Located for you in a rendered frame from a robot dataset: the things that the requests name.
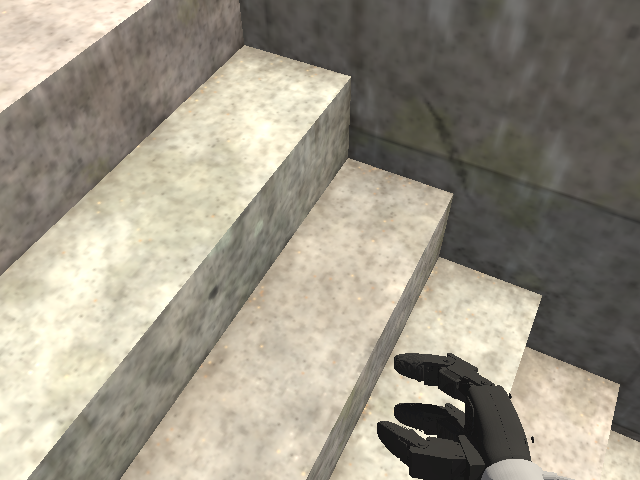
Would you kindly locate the right robot hand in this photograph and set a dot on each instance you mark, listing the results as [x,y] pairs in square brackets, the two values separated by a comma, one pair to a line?
[467,443]

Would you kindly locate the right robot forearm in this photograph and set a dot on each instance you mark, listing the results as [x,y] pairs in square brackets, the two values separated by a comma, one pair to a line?
[513,469]

